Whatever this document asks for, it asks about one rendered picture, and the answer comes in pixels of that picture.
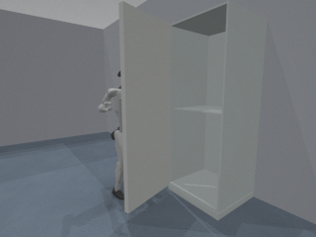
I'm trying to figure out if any robot right shin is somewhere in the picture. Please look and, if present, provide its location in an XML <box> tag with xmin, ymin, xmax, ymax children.
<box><xmin>115</xmin><ymin>162</ymin><xmax>123</xmax><ymax>192</ymax></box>

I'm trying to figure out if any fridge door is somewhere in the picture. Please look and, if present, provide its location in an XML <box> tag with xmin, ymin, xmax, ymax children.
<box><xmin>118</xmin><ymin>1</ymin><xmax>172</xmax><ymax>213</ymax></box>

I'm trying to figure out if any robot right upper arm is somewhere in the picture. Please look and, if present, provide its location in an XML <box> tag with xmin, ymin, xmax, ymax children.
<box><xmin>101</xmin><ymin>88</ymin><xmax>118</xmax><ymax>105</ymax></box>

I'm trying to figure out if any right robot hand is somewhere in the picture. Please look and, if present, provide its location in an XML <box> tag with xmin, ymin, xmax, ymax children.
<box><xmin>101</xmin><ymin>101</ymin><xmax>113</xmax><ymax>112</ymax></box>

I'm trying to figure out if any right robot forearm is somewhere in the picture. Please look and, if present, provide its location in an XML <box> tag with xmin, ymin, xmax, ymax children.
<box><xmin>98</xmin><ymin>105</ymin><xmax>104</xmax><ymax>113</ymax></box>

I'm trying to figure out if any handle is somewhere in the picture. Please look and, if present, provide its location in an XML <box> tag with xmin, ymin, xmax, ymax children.
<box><xmin>118</xmin><ymin>99</ymin><xmax>122</xmax><ymax>132</ymax></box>

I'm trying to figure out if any humanoid robot torso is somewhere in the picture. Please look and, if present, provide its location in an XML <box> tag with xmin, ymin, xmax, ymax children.
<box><xmin>113</xmin><ymin>87</ymin><xmax>121</xmax><ymax>128</ymax></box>

